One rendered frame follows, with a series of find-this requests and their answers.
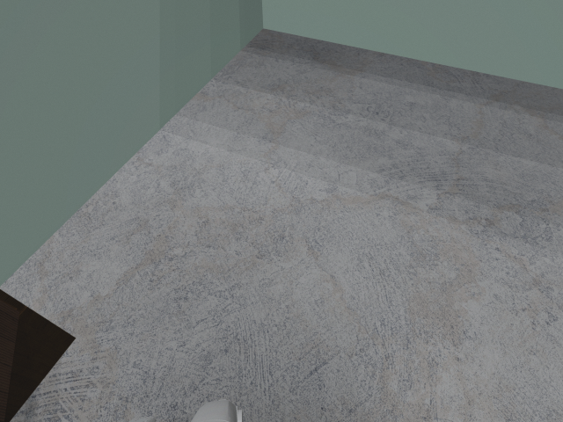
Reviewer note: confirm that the robot left thigh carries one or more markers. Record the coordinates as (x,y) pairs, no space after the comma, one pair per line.
(218,411)

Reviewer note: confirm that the cupboard door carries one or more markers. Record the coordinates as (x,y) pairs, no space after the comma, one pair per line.
(8,333)

